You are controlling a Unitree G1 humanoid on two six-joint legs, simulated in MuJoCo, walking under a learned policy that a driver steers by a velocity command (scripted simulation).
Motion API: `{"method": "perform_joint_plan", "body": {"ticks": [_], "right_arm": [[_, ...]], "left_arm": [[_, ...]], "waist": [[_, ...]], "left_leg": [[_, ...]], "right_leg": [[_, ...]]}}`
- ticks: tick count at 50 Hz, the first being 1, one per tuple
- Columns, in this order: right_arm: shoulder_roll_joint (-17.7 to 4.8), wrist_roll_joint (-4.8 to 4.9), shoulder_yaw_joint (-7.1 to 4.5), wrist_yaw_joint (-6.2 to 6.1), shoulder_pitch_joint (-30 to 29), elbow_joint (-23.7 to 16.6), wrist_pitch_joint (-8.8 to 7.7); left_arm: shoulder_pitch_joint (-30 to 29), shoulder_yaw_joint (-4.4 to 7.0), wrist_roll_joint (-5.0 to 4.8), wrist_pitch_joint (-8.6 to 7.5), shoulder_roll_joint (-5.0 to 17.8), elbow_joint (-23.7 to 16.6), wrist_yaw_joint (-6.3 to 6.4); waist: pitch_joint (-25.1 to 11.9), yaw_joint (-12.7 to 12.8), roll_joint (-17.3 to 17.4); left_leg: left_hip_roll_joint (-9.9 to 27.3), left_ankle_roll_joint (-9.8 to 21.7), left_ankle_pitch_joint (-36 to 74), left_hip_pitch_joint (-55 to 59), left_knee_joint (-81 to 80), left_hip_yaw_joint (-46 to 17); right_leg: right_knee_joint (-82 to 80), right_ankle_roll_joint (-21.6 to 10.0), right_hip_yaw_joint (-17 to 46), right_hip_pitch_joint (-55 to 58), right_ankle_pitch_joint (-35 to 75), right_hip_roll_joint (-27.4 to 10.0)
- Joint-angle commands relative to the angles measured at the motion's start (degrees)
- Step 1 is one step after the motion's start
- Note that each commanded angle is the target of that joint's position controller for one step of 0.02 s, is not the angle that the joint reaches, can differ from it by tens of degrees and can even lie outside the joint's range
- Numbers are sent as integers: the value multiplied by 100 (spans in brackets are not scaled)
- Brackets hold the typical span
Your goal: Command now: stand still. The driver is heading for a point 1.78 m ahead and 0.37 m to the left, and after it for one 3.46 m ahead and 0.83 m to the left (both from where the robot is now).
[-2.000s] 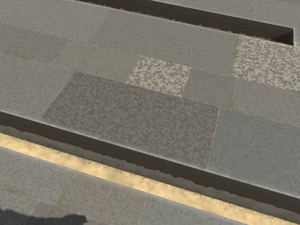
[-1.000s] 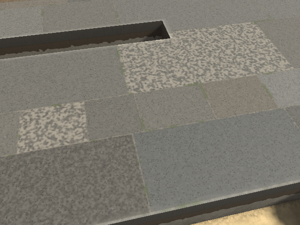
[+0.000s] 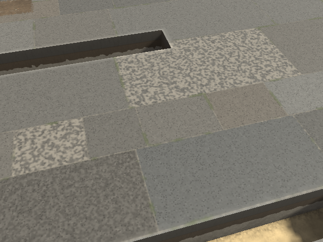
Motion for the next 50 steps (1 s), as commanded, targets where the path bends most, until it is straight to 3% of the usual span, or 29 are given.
{"method": "perform_joint_plan", "body": {"ticks": [1, 34, 35, 37, 39, 42, 46, 47, 50], "right_arm": [[-558, -1, -82, -24, 141, -88, -47], [-229, -4, -31, -77, 442, 317, -56], [-173, 10, -20, -71, 487, 330, -52], [-366, -8, -107, -60, 508, 303, -3], [-414, -54, -166, -31, 511, 223, 47], [-278, -65, -179, -24, 567, 148, -1], [-416, -55, -272, 7, 781, 90, -124], [-409, -55, -290, 0, 940, 146, -146], [-690, -75, -418, -2, 1338, 258, -199]], "left_arm": [[225, 66, 1, -32, 544, -44, 20], [710, 13, 4, -61, 235, 96, 68], [774, -7, 7, -64, 181, 120, 62], [820, 53, 31, -37, 315, 74, 47], [784, 96, 83, -5, 371, -60, 18], [699, 110, 96, -108, 275, -243, 13], [667, 165, 99, -300, 311, -435, -43], [623, 160, 105, -371, 279, -549, -50], [601, 154, 153, -547, 193, -745, -115]], "waist": [[141, 9, -30], [212, 17, 2], [72, 20, 17], [186, 29, 72], [590, 17, 72], [716, -26, 63], [572, -85, 130], [638, -118, 266], [626, -134, 742]], "left_leg": [[505, 209, -111, 95, -400, -519], [503, 228, 75, 65, -291, -503], [463, 222, -354, 170, -354, -516], [291, 339, -1757, 15, -247, -498], [267, 521, -2899, -366, -196, -641], [352, 680, -2820, -365, -96, -927], [484, 867, -2834, -108, -110, -1358], [598, 945, -2809, -2, -262, -1593], [1098, 1287, -2731, 392, -565, -2502]], "right_leg": [[-480, -187, 508, -424, 216, -577], [-317, -171, 408, -441, 394, -564], [-374, -174, 387, -447, -41, -516], [-203, -280, 313, -669, -1392, -315], [-108, -433, 436, -1144, -2510, -279], [28, -476, 586, -1400, -2406, -365], [279, -533, 616, -1458, -2203, -311], [404, -547, 527, -1548, -2010, -257], [1080, -583, -10, -1664, -1327, -69]]}}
